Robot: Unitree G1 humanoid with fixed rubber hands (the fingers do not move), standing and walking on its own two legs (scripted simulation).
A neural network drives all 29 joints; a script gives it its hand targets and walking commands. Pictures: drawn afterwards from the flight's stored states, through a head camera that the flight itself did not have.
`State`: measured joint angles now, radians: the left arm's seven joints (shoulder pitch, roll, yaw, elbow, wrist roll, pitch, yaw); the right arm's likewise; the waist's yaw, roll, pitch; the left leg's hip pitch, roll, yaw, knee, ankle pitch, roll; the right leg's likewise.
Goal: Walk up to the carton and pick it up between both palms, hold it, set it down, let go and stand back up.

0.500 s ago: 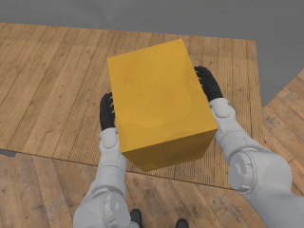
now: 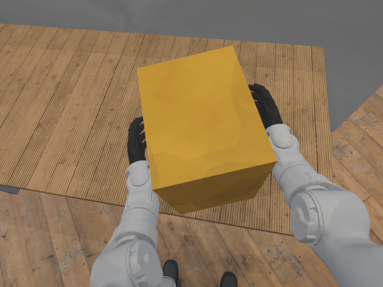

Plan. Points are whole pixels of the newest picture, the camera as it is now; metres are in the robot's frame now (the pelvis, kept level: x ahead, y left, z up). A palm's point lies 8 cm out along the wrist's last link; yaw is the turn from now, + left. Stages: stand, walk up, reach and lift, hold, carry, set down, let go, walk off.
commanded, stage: set down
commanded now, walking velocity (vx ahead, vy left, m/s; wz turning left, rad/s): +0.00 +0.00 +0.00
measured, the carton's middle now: (203, 141) +0.41 +0.05 -0.05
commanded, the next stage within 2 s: none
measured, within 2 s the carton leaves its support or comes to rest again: neither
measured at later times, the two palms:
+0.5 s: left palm (131, 155) +0.35 +0.20 -0.01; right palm (280, 115) +0.46 -0.11 +0.02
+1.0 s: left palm (117, 142) +0.36 +0.21 +0.04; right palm (311, 101) +0.45 -0.15 +0.08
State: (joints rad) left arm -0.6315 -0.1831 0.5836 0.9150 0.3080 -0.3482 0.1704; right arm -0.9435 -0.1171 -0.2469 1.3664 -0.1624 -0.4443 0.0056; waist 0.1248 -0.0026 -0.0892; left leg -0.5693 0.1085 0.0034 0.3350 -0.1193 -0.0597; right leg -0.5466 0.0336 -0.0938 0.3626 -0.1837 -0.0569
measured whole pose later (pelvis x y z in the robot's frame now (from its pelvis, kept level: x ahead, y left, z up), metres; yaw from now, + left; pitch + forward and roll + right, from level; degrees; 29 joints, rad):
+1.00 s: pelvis -0.05 +0.01 -0.02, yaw -1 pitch +23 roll -1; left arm -0.80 0.01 0.23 0.94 -0.02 -0.03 0.24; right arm -1.11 -0.41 0.16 1.41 0.46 -0.15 0.12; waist 0.18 -0.01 -0.22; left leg -0.76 0.12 0.00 0.52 -0.15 -0.07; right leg -0.74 0.03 -0.08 0.52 -0.18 -0.06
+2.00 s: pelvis -0.06 +0.02 -0.01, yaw -2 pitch +19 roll -2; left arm -0.57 0.03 0.09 0.47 -0.04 0.32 0.29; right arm -0.81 -0.50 0.16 1.17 0.41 -0.03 0.22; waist 0.18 0.00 -0.23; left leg -0.70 0.12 0.00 0.49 -0.12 -0.07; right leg -0.65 0.04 -0.08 0.45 -0.13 -0.04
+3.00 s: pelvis -0.05 +0.01 -0.01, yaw -1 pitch +15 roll -1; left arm -0.10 0.00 -0.04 0.30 -0.04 -0.02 0.28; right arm -0.33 -0.50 0.12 1.08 0.45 -0.41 0.30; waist 0.15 -0.01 -0.15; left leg -0.60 0.11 0.00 0.49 -0.15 -0.07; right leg -0.58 0.03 -0.08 0.49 -0.18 -0.05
